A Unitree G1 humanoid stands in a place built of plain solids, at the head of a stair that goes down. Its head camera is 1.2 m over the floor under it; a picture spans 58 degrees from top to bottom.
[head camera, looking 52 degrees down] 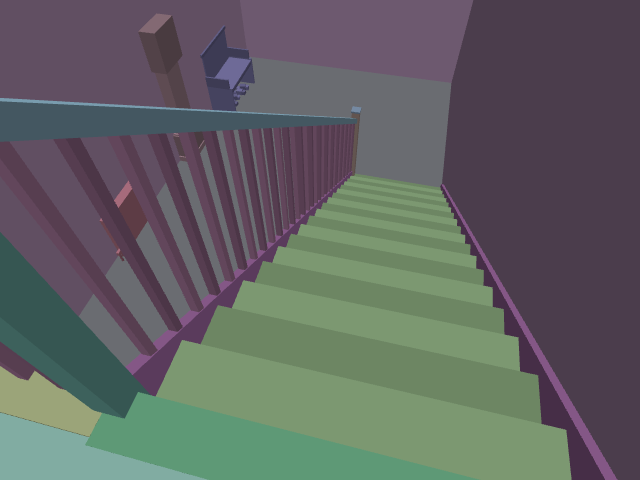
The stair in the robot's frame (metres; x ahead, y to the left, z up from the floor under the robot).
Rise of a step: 0.17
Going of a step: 0.24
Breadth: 1.25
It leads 13 degrees to the right of straight ahead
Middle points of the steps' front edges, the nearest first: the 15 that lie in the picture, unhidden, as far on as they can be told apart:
0.26 -0.09 0.00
0.50 -0.13 -0.18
0.73 -0.19 -0.35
0.96 -0.25 -0.53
1.20 -0.30 -0.70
1.43 -0.36 -0.87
1.66 -0.41 -1.04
1.89 -0.47 -1.22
2.13 -0.53 -1.39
2.36 -0.58 -1.56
2.59 -0.64 -1.74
2.82 -0.69 -1.91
3.06 -0.75 -2.08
3.29 -0.80 -2.26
3.52 -0.86 -2.43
